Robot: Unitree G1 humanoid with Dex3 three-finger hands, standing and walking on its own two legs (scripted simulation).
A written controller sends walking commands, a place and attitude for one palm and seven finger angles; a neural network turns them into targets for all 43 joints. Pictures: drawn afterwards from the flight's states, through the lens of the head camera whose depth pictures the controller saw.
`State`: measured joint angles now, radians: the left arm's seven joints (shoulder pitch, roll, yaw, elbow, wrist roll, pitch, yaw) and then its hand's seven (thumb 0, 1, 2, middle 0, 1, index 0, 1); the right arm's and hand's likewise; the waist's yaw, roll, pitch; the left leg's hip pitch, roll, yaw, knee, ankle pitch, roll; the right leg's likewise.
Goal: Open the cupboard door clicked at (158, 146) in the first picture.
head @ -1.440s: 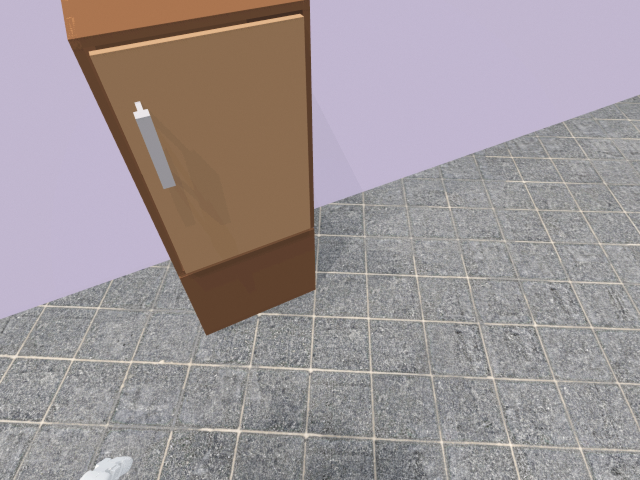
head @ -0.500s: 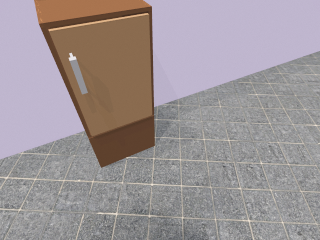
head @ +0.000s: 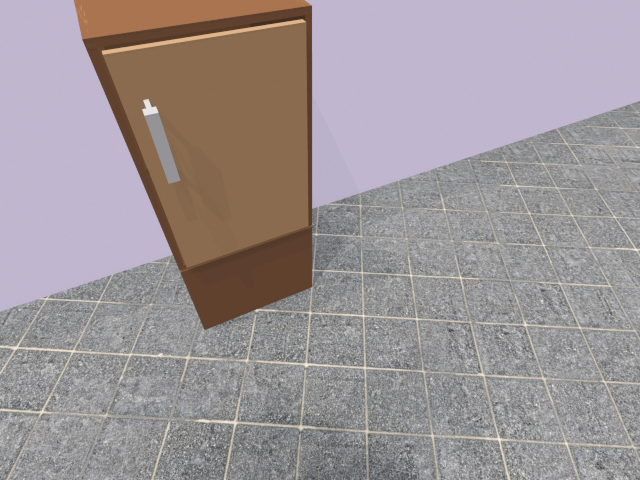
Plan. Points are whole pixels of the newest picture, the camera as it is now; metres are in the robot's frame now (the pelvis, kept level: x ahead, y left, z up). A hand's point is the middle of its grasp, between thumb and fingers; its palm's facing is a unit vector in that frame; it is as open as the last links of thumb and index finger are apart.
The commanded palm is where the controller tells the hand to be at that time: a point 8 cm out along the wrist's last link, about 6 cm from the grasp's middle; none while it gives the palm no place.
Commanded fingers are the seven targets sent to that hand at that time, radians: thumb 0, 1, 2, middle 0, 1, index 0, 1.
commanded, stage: look at it before walking up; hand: left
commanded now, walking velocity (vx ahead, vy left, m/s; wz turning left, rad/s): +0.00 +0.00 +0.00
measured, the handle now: (160, 141) +0.70 +0.37 +0.02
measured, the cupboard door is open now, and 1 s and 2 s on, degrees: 0 0 0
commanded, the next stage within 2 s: turn to face it in 0.30 s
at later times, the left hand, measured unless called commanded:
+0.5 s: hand out of the picture +0.08 +0.25 -0.15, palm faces +0.00 -0.94 -0.34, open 7.4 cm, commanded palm none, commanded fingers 0.00 0.90 0.90 -0.20 -0.30 -0.20 -0.30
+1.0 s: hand out of the picture -0.03 +0.27 -0.19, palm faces +0.28 -0.93 -0.23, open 7.4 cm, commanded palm none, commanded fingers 0.00 0.90 0.90 -0.20 -0.30 -0.20 -0.30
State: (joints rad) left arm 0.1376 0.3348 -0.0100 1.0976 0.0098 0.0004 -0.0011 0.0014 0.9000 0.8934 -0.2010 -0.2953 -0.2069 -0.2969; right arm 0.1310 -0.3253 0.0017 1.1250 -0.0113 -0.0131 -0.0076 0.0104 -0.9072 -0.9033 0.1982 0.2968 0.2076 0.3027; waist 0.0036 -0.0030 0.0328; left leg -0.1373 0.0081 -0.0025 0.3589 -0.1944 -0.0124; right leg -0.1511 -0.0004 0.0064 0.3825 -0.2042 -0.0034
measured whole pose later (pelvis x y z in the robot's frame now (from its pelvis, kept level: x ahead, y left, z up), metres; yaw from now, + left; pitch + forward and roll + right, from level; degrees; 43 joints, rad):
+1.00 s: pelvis -0.03 +0.05 -0.01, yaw +16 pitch +0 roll -2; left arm 0.18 0.25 0.05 0.97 0.02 0.07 0.02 0.00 0.90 0.89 -0.20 -0.29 -0.20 -0.30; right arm 0.25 -0.18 -0.03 0.98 -0.02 0.02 -0.01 0.01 -0.91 -0.90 0.20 0.30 0.21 0.30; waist -0.01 -0.03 0.09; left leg -0.31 -0.04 0.02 0.54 -0.22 0.07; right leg -0.49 -0.08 -0.03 1.14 -0.41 0.06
